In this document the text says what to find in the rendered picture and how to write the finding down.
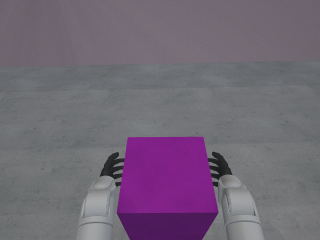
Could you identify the right robot forearm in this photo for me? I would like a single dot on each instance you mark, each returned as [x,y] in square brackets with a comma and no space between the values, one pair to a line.
[240,214]

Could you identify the left robot hand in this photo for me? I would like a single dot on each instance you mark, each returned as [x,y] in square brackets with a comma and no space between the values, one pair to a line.
[108,169]

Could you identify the carton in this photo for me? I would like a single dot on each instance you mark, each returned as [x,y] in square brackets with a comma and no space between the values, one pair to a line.
[166,190]

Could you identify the right robot hand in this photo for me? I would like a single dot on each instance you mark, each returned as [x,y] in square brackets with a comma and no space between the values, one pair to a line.
[222,169]

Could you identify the left robot forearm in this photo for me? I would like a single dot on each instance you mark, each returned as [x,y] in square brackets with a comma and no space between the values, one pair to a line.
[96,219]

